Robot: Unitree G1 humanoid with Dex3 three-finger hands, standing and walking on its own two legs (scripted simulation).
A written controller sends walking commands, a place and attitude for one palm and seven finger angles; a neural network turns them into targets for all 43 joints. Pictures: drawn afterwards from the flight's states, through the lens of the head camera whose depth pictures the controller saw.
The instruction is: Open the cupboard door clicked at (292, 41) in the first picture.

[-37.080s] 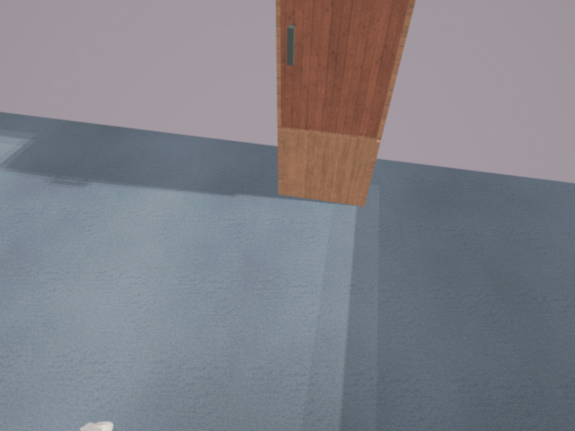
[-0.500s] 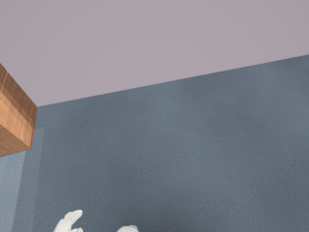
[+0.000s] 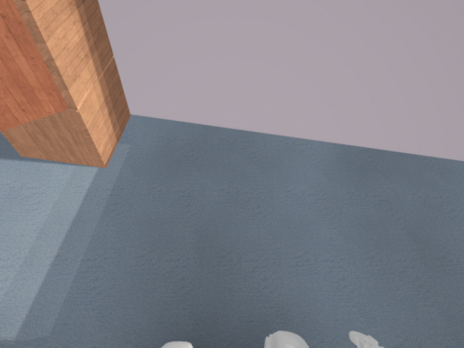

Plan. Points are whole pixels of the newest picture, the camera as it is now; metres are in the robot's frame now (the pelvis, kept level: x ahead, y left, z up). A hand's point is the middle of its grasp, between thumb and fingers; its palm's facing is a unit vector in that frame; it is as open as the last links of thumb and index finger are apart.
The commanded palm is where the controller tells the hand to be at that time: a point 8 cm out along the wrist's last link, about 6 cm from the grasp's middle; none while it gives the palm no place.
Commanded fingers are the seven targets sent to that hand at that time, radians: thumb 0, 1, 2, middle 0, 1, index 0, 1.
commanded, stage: turn to face it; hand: left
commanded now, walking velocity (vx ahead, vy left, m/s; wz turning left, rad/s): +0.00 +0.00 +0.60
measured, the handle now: out of the picture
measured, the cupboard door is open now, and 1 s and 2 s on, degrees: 42 42 42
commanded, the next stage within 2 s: take the last steps up to it in 1.02 s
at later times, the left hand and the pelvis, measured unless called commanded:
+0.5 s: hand out of the picture +0.05 +0.14 -0.14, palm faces +0.29 -0.92 -0.25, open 7.4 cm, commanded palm none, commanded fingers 0.00 0.90 0.90 -0.20 -0.30 -0.20 -0.30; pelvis +0.02 -0.06 +0.01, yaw +19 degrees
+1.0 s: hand out of the picture -0.03 +0.20 -0.16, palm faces +0.54 -0.81 -0.22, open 7.4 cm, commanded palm none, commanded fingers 0.00 0.90 0.90 -0.20 -0.30 -0.20 -0.30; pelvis +0.03 -0.02 +0.01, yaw +30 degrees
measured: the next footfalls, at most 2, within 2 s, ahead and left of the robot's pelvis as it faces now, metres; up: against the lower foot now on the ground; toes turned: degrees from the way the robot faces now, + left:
right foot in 0.28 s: +0.06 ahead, -0.16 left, +0.00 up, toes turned +8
left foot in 0.72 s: +0.02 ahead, +0.08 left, +0.00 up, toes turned +31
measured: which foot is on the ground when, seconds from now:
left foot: down 0.00-0.28, up 0.30-0.70, down 0.72-1.00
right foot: up 0.00-0.26, down 0.28-0.72, up 0.74-1.00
